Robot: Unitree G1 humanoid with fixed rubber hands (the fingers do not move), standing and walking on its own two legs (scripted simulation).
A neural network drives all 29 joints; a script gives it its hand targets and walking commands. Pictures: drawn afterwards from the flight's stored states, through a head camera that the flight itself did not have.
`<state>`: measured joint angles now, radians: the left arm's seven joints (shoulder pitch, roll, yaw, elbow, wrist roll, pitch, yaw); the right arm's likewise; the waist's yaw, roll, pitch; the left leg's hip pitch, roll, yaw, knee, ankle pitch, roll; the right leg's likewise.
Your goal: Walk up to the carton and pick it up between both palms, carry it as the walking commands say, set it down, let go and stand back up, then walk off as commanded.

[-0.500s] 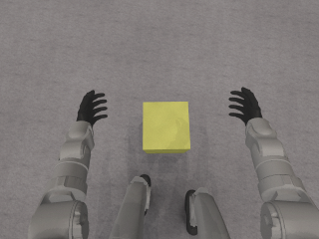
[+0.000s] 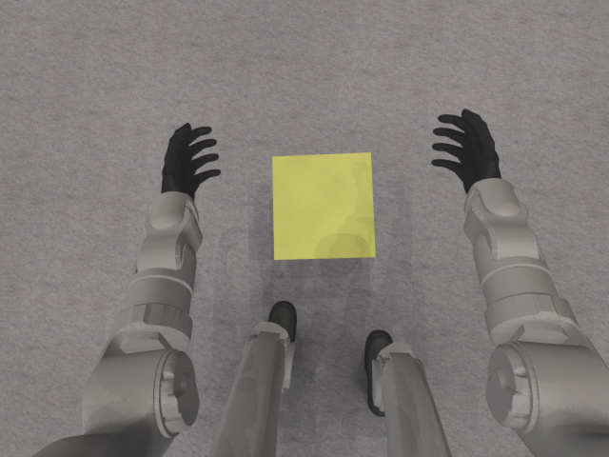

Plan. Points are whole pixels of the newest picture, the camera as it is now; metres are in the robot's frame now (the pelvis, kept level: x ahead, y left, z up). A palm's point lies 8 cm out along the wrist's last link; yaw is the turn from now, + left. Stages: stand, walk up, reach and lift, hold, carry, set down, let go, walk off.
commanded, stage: reach and lift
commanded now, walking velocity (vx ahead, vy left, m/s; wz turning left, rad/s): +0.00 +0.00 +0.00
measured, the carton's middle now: (323, 213) +0.45 +0.05 -0.52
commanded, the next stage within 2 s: none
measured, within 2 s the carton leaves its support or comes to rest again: neither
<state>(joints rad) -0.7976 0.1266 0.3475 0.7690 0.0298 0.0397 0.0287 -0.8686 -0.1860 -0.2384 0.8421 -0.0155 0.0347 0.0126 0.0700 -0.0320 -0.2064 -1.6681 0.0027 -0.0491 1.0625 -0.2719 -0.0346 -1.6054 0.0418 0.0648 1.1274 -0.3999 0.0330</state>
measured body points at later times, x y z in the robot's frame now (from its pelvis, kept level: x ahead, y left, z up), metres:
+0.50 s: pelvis -0.03 +0.01 -0.13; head +0.30 +0.03 +0.17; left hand +0.43 +0.24 -0.30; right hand +0.48 -0.13 -0.29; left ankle +0.07 +0.13 -0.61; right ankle +0.03 -0.13 -0.61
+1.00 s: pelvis -0.07 +0.00 -0.23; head +0.30 +0.02 +0.03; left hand +0.43 +0.22 -0.43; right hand +0.48 -0.13 -0.42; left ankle +0.07 +0.13 -0.61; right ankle +0.03 -0.13 -0.61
